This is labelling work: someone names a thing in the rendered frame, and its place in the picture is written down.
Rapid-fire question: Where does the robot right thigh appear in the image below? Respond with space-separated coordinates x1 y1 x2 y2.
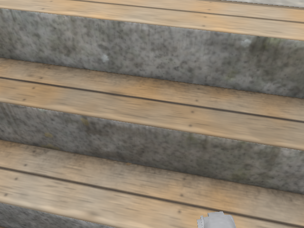
197 211 236 228

